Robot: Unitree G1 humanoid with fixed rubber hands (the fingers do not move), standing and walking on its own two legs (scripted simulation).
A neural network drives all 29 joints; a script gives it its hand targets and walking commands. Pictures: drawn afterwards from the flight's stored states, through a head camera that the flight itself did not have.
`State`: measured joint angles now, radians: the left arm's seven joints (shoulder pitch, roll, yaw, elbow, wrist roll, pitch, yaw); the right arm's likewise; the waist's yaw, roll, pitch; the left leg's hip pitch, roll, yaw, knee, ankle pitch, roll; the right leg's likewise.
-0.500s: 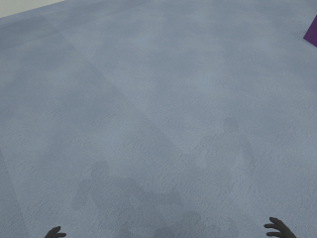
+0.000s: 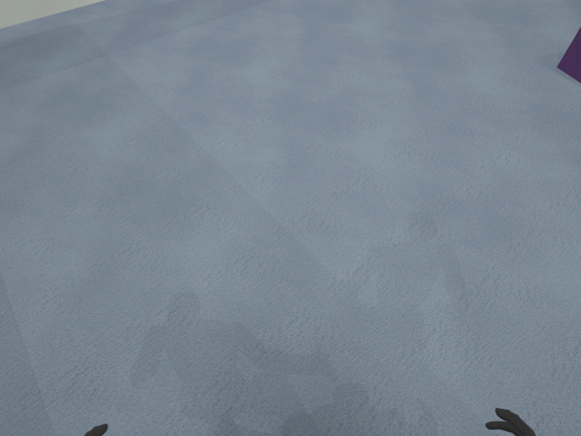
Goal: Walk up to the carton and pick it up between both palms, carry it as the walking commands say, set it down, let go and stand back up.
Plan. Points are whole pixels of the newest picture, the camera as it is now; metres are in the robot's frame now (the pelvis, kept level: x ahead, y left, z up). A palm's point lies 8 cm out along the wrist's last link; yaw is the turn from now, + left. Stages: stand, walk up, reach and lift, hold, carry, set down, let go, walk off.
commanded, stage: walk up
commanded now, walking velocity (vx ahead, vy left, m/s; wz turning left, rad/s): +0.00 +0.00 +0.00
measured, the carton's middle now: out of the picture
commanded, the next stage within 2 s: none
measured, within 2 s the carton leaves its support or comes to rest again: neither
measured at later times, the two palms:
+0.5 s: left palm (133, 331) +0.28 +0.25 -0.05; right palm out of the picture +0.08 -0.47 -0.07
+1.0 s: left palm (243, 224) +0.53 +0.11 -0.11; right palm out of the picture +0.22 -0.55 -0.04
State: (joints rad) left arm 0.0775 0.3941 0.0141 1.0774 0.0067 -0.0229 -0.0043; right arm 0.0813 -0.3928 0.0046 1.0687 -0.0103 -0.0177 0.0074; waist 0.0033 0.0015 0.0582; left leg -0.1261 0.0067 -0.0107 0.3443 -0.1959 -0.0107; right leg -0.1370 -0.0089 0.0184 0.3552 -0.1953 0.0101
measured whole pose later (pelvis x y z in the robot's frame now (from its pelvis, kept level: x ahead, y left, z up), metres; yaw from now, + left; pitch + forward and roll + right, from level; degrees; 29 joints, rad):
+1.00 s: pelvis +0.29 -0.17 -0.02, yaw -26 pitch -1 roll +2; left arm 0.20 0.54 0.10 0.89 0.02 -0.02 -0.14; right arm 0.23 -0.55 -0.09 0.84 -0.03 -0.14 0.04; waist 0.01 -0.11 -0.02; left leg -0.33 0.04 0.14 0.58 -0.25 0.03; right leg -0.36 0.00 0.09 1.00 -0.37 -0.04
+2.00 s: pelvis +0.82 -0.54 +0.00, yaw -41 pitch -1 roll +1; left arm 0.21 0.49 0.06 0.86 0.00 -0.06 -0.13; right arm 0.24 -0.51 -0.06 0.81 0.00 -0.13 0.06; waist -0.01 -0.04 0.03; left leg -0.15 0.07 0.18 0.41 -0.23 0.01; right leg -0.56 -0.08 0.00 0.78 -0.19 0.00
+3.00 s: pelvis +1.22 -0.98 -0.02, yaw -45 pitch -1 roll +2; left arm 0.17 0.48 0.07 0.82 0.02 -0.07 -0.11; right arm 0.37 -0.51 -0.08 0.82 0.00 -0.10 0.06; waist -0.07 -0.01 0.03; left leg -0.07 0.06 0.13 0.51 -0.40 -0.03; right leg -0.45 -0.06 -0.04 0.54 -0.12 -0.02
